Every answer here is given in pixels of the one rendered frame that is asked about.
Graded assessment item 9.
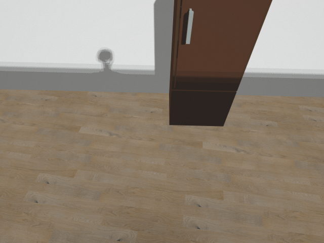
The cupboard door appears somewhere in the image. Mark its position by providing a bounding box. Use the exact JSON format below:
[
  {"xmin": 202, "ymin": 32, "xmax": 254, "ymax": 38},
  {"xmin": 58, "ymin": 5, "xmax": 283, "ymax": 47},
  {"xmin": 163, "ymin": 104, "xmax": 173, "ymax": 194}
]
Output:
[{"xmin": 175, "ymin": 0, "xmax": 270, "ymax": 90}]

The handle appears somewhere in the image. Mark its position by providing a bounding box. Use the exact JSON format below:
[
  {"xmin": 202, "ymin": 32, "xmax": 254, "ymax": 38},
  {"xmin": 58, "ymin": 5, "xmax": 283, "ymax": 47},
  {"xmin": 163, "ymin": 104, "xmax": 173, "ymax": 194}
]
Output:
[{"xmin": 186, "ymin": 9, "xmax": 194, "ymax": 44}]

